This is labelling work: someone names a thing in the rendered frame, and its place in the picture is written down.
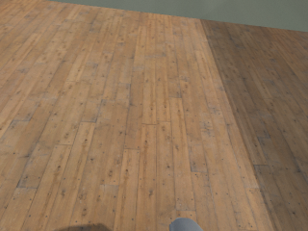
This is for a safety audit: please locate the right robot thigh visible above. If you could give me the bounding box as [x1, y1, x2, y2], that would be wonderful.
[169, 218, 203, 231]

